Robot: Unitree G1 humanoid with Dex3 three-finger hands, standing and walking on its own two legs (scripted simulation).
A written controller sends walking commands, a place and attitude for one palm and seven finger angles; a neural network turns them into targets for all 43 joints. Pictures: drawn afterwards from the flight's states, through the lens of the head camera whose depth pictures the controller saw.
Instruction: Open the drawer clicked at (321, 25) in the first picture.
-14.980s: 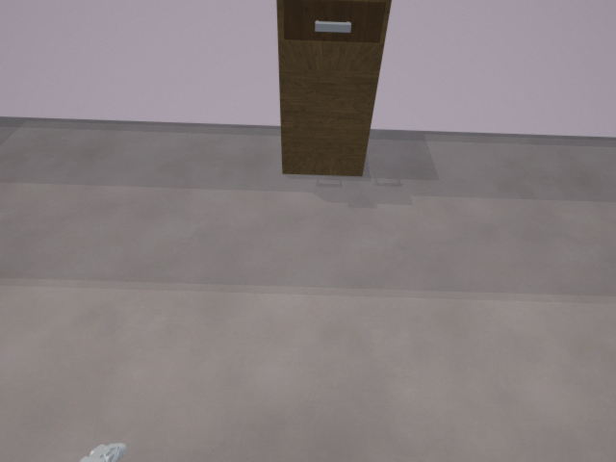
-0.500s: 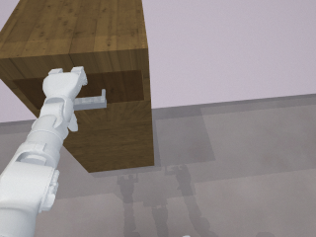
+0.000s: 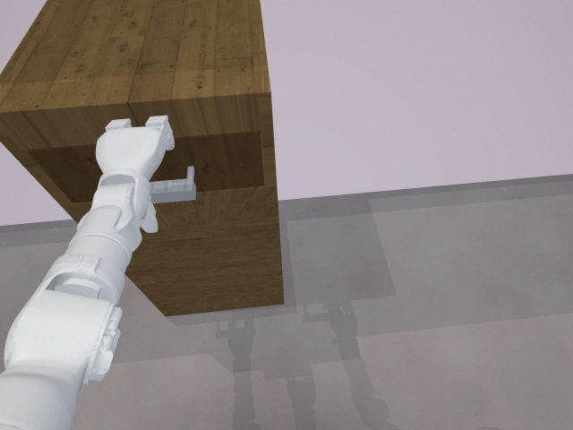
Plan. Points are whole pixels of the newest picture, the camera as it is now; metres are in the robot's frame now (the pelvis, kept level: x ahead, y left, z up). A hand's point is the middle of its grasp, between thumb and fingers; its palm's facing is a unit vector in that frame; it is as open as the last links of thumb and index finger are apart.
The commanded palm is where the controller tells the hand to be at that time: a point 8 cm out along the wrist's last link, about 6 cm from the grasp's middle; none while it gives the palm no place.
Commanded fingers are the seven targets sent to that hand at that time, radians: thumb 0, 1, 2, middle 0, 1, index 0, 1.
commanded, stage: move the hooked fingers above the handle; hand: left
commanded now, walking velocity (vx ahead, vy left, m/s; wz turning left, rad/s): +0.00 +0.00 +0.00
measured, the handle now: (156, 183) +0.52 +0.22 +0.00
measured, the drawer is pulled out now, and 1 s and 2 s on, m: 0.00 0.00 0.00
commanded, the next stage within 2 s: none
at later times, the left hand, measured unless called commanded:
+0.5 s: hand (134, 174) +0.48 +0.22 +0.07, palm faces +0.05 -0.01 -1.00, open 13.8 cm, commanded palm +0.45 +0.22 +0.12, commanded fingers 0.00 -0.50 0.30 -0.30 -1.20 -0.30 -1.20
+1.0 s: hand (144, 181) +0.48 +0.21 +0.05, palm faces +0.03 -0.01 -1.00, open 13.6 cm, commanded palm +0.46 +0.22 +0.12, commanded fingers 0.00 -0.50 0.30 -0.30 -1.20 -0.30 -1.20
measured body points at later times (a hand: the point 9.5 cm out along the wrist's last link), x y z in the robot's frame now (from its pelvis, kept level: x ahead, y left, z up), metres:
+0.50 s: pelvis +0.00 +0.01 +0.00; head +0.07 +0.00 +0.44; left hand +0.47 +0.22 +0.12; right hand +0.05 -0.27 -0.13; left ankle -0.03 +0.11 -0.72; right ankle +0.00 -0.11 -0.72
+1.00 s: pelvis +0.00 +0.01 -0.01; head +0.08 +0.00 +0.44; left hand +0.47 +0.21 +0.10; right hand +0.02 -0.27 -0.14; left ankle -0.03 +0.11 -0.72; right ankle +0.00 -0.11 -0.72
